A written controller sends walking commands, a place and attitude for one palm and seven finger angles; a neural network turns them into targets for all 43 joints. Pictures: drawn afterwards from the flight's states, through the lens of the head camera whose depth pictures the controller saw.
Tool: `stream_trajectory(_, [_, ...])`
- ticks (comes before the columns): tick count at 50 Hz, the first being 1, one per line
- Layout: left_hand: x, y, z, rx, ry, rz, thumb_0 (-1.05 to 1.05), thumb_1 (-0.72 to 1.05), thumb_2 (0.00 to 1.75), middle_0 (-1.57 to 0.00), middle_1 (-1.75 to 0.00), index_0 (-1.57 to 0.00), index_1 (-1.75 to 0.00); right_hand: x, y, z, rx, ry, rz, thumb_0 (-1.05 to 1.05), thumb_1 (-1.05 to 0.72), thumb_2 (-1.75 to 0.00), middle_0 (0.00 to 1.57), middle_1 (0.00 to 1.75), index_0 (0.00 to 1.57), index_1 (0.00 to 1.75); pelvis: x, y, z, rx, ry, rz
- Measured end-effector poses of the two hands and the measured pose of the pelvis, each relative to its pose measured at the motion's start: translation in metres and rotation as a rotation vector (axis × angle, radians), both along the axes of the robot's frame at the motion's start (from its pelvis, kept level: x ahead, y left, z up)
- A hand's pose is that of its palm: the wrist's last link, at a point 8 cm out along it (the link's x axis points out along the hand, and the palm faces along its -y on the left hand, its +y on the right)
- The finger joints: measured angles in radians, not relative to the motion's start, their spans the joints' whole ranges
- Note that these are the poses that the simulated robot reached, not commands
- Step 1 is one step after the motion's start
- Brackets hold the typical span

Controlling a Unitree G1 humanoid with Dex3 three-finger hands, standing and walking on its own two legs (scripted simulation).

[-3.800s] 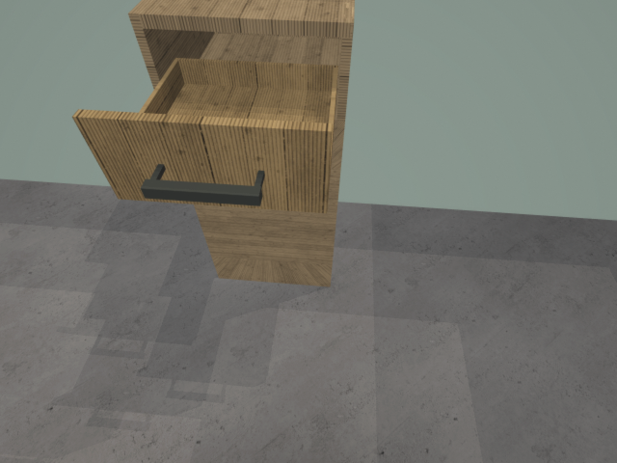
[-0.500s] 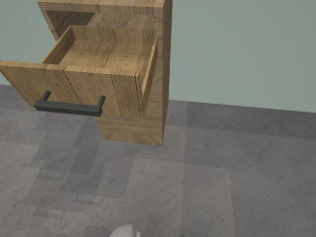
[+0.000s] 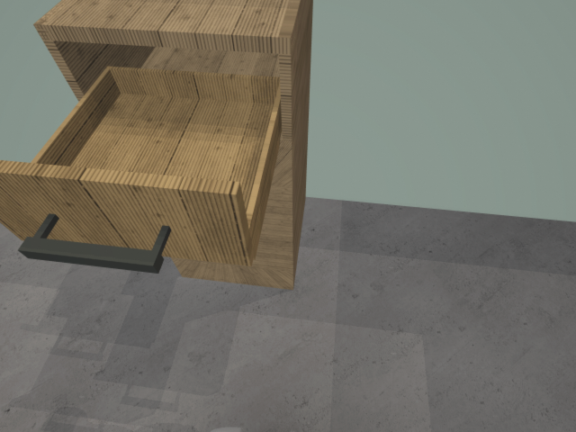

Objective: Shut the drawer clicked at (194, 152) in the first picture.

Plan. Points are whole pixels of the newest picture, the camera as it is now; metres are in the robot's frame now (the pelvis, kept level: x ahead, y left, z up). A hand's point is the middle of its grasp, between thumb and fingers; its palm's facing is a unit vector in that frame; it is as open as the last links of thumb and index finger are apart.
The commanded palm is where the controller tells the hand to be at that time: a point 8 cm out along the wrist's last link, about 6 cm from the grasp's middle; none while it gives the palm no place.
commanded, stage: come to a stop and stand still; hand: left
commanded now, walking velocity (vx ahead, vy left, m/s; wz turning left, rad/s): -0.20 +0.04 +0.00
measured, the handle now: (99, 241) +0.33 +0.28 +0.07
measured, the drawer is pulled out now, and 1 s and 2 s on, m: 0.30 0.30 0.30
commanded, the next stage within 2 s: look again from close up in 0.84 s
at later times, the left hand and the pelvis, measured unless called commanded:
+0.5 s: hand out of the picture +0.05 +0.18 -0.18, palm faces -0.02 -0.96 -0.28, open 7.4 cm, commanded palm none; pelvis -0.01 -0.01 -0.02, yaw -2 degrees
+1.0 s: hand out of the picture -0.02 +0.17 -0.17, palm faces -0.01 -0.97 -0.23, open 7.4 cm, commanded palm none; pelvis -0.03 -0.02 +0.00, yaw -1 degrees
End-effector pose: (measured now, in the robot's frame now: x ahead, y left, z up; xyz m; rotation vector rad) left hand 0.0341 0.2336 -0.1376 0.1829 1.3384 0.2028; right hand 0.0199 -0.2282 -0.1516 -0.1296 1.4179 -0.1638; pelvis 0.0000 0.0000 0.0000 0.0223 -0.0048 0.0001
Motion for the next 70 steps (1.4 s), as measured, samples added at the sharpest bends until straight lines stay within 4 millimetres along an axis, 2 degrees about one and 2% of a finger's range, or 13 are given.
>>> stream_trajectory(7, [0.019,0.02,-0.01,-0.01,-0.002,0.006,0.0,0.91,0.9,-0.2,-0.3,-0.2,-0.3,0.033,-0.005,0.01,-0.073,-0.06,0.023,0.0,-0.92,-0.9,0.2,0.29,0.2,0.3,0.006,0.015,-0.003,-0.013,-0.006,-0.009])
stream_trajectory(12, [0.03,0.028,-0.006,0.005,-0.017,-0.002,0.0,0.91,0.9,-0.2,-0.3,-0.2,-0.3,0.039,-0.004,0.017,-0.087,-0.099,0.052,0.0,-0.91,-0.9,0.2,0.29,0.2,0.3,-0.001,0.013,0.001,-0.015,0.003,-0.01])
stream_trajectory(17, [0.031,0.019,0.003,0.016,-0.048,-0.022,0.0,0.91,0.9,-0.2,-0.3,-0.2,-0.3,0.036,-0.006,0.011,-0.047,-0.108,0.062,0.0,-0.91,-0.9,0.2,0.29,0.2,0.3,-0.008,0.003,0.002,-0.019,0.013,-0.014])
stream_trajectory(22, [0.019,0.003,-0.002,0.049,-0.093,-0.086,0.0,0.91,0.9,-0.2,-0.3,-0.2,-0.3,0.041,-0.017,-0.007,0.005,-0.203,0.021,0.0,-0.91,-0.9,0.2,0.29,0.2,0.3,-0.01,-0.008,-0.015,-0.02,0.017,-0.04])
stream_trajectory(27, [0.006,-0.009,-0.009,0.018,-0.121,-0.079,0.0,0.9,0.9,-0.2,-0.3,-0.2,-0.3,0.041,-0.015,-0.001,-0.004,-0.274,0.012,0.0,-0.91,-0.9,0.2,0.29,0.2,0.3,-0.014,-0.009,-0.019,-0.026,-0.036,-0.033])
stream_trajectory(32, [-0.005,-0.016,-0.009,-0.011,-0.132,-0.058,0.0,0.9,0.9,-0.2,-0.3,-0.2,-0.3,0.023,-0.013,0.004,-0.002,-0.266,0.046,0.0,-0.91,-0.9,0.2,0.29,0.2,0.3,-0.023,-0.013,-0.015,-0.019,-0.05,-0.031])
stream_trajectory(36, [-0.022,-0.021,-0.004,-0.024,-0.118,-0.065,0.0,0.9,0.9,-0.2,-0.3,-0.2,-0.3,0.004,-0.016,0.008,0.001,-0.223,0.042,0.0,-0.91,-0.9,0.2,0.29,0.2,0.3,-0.03,-0.017,-0.009,-0.02,-0.038,-0.027])
stream_trajectory(43, [-0.047,-0.019,-0.003,-0.028,-0.033,-0.065,0.0,0.9,0.9,-0.2,-0.3,-0.2,-0.3,-0.039,-0.025,0.01,-0.018,-0.122,0.015,0.0,-0.91,-0.9,0.2,0.29,0.2,0.3,-0.033,-0.019,-0.003,-0.024,-0.019,-0.025])
stream_trajectory(48, [-0.055,-0.014,-0.001,-0.022,0.005,-0.055,0.0,0.9,0.9,-0.2,-0.3,-0.2,-0.3,-0.064,-0.029,0.012,-0.028,-0.031,0.007,0.0,-0.91,-0.9,0.2,0.29,0.2,0.3,-0.03,-0.02,0.0,-0.025,-0.011,-0.023])
stream_trajectory(52, [-0.055,-0.012,-0.001,-0.018,0.026,-0.053,0.0,0.9,0.9,-0.2,-0.3,-0.2,-0.3,-0.072,-0.031,0.013,-0.032,0.007,0.002,0.0,-0.91,-0.9,0.2,0.29,0.2,0.3,-0.026,-0.02,0.001,-0.024,-0.009,-0.024])
stream_trajectory(58, [-0.046,-0.012,-0.001,-0.019,0.028,-0.058,0.0,0.9,0.9,-0.2,-0.3,-0.2,-0.3,-0.059,-0.03,0.013,-0.033,-0.003,0.005,0.0,-0.91,-0.9,0.2,0.29,0.2,0.3,-0.02,-0.02,0.002,-0.022,-0.012,-0.029])
stream_trajectory(70, [-0.017,-0.017,0.0,-0.029,-0.026,-0.07,0.0,0.9,0.9,-0.2,-0.3,-0.2,-0.3,0.0,-0.028,0.015,-0.028,-0.126,0.036,0.0,-0.91,-0.9,0.2,0.29,0.2,0.3,-0.01,-0.02,0.003,-0.017,-0.016,-0.034])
